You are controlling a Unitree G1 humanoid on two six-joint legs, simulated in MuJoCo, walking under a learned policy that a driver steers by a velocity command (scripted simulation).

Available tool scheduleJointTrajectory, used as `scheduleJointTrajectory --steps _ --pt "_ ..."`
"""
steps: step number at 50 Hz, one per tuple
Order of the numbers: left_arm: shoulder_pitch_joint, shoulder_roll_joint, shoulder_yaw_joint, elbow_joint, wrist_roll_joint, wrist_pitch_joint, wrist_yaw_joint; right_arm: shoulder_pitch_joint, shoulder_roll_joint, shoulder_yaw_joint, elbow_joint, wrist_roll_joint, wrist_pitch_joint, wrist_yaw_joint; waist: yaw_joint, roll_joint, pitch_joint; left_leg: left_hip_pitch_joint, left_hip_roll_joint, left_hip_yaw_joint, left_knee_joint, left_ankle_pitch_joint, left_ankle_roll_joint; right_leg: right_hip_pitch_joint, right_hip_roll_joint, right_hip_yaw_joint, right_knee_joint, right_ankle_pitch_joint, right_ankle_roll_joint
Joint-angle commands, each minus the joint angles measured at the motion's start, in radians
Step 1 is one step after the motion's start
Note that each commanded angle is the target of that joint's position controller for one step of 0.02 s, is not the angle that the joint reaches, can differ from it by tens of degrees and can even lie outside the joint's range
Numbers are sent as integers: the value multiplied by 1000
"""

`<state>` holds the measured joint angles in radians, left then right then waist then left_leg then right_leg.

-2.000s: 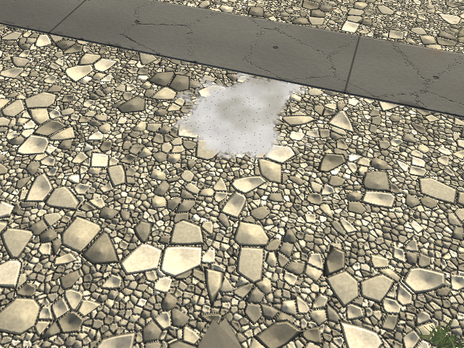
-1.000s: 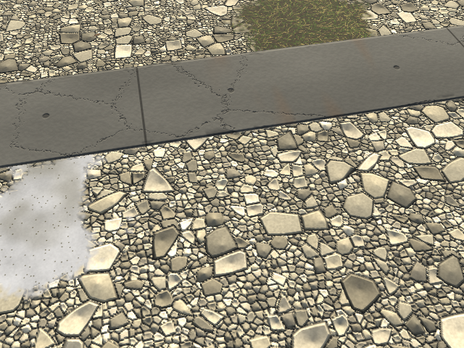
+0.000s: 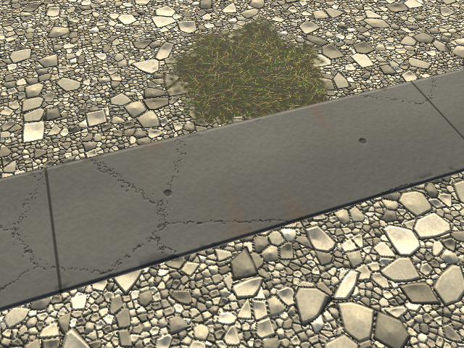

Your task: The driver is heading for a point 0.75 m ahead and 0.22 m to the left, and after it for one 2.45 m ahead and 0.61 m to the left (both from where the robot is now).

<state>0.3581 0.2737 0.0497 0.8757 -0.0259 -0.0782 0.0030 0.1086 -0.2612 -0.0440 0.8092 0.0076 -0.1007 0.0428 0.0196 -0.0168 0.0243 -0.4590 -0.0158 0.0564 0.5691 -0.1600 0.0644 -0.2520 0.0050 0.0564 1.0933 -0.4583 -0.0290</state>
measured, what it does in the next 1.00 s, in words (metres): walks ahead, turning left: right foot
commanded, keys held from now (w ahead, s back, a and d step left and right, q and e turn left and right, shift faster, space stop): w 0.38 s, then w+q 0.62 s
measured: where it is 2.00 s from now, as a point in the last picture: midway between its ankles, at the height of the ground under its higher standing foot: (201, 240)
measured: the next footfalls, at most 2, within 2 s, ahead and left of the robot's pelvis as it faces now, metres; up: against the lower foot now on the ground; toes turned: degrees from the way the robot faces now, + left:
right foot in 0.48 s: +0.43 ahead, -0.15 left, +0.00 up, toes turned +0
left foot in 1.02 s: +0.66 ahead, +0.16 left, +0.00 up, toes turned +20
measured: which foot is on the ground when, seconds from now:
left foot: down 0.00-0.50, up 0.52-1.00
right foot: up 0.00-0.46, down 0.48-1.00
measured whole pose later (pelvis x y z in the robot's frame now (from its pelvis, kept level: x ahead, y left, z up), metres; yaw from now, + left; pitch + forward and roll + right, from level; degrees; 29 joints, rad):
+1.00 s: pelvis +0.53 +0.01 +0.00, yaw +17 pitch +2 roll -2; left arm 0.34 0.26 0.07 0.93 0.08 -0.10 -0.01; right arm 0.09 -0.24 -0.05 0.76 -0.05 -0.05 0.06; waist 0.05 0.01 0.02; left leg -0.55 0.04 0.02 0.63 -0.11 0.10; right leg 0.14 -0.04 -0.31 0.27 -0.41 0.04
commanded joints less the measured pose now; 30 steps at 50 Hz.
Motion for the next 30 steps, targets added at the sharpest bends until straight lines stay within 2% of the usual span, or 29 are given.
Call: scheduleJointTrajectory --steps 1,2,3,5,6,9,13,17,20,21,22,23,24,25,26,27,28,29,30 --pt "-82 122 25 -110 5 -40 7 132 -117 -31 -13 -7 -3 -7 -68 59 -101 445 295 -437 -311 23 179 -458 -106 29 149 120 -17" --pt "-64 114 30 -109 12 -29 8 111 -94 -23 -14 -19 -7 -6 -34 84 -92 371 265 -378 -336 84 168 -393 -134 37 108 160 -18" --pt "-42 95 29 -102 12 -16 9 108 -90 -22 -10 -20 -11 -3 -18 96 -88 331 250 -345 -364 111 171 -353 -141 35 81 179 -15" --pt "-33 67 25 -99 14 2 11 124 -108 -27 7 -12 -20 -6 -3 89 -67 287 241 -282 -405 169 186 -348 -150 20 23 204 0" --pt "-60 63 24 -110 18 7 13 135 -122 -31 15 -11 -21 -11 -4 82 -48 281 241 -258 -422 195 191 -376 -154 15 -15 237 10" --pt "-160 55 22 -137 24 7 12 177 -141 -35 35 -7 -10 -28 -29 65 -18 318 227 -201 -443 234 175 -453 -157 5 -173 387 32" --pt "-289 29 12 -164 18 -5 -2 230 -152 -34 58 3 1 -38 -76 71 12 349 195 -130 -449 207 137 -422 -122 -32 -404 553 31" --pt "-403 29 6 -203 8 -15 -25 296 -161 -35 93 8 18 -40 -116 75 48 450 235 -136 -412 194 137 -436 -94 -51 -522 533 19" --pt "-429 47 9 -226 7 -26 -43 306 -172 -41 109 13 34 -46 -101 88 53 524 277 -164 -348 268 124 -415 -77 -47 -576 436 -13" --pt "-400 61 15 -222 8 -30 -45 296 -178 -43 109 15 38 -49 -76 97 38 531 281 -175 -313 329 115 -359 -63 -50 -594 402 -25" --pt "-334 84 27 -207 10 -34 -43 272 -190 -46 104 16 41 -50 -31 109 -1 521 268 -172 -243 460 103 -248 -35 -70 -614 381 -39" --pt "-189 124 49 -162 14 -37 -36 248 -181 -41 97 15 45 -50 44 96 -88 473 218 -141 -91 564 80 -39 -11 -90 -639 405 -65" --pt "5 191 72 -121 29 -37 -24 235 -139 -24 72 1 42 -50 119 40 -238 286 159 -104 173 410 43 285 -135 29 -587 435 -122" --pt "100 289 96 -100 42 -29 -17 360 -12 13 53 -1 22 -44 81 -209 -395 -126 -10 -49 564 -125 -31 681 -404 460 -636 308 -265" --pt "113 194 71 -98 34 -25 -16 343 -80 -2 75 21 4 -39 107 -217 -447 -240 -12 -188 717 -410 -31 671 -442 647 -755 190 -286" --pt "32 143 53 -106 28 -25 -13 259 -156 -26 49 46 -2 -39 97 -153 -268 -313 44 -192 762 -349 -21 533 -408 487 -779 168 -229" --pt "-43 109 42 -115 26 -26 -12 201 -151 -27 35 44 0 -43 68 -97 -178 -297 97 -164 731 -259 -20 387 -366 352 -807 200 -195" --pt "-103 76 32 -112 27 -29 -16 175 -135 -31 32 32 9 -47 38 -68 -100 -262 124 -157 674 -197 -24 256 -325 255 -854 248 -174" --pt "-143 54 26 -110 33 -36 -18 195 -122 -38 38 27 26 -50 2 -90 -67 -202 152 -166 630 -149 -26 170 -290 171 -893 286 -154"
Velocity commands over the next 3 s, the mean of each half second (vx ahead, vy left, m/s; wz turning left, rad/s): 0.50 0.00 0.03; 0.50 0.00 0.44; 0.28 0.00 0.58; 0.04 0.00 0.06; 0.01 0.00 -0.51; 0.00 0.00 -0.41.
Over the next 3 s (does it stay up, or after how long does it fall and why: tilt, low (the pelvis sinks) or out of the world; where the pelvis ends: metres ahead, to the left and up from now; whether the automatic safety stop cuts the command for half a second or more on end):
stays up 0.81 0.09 0.02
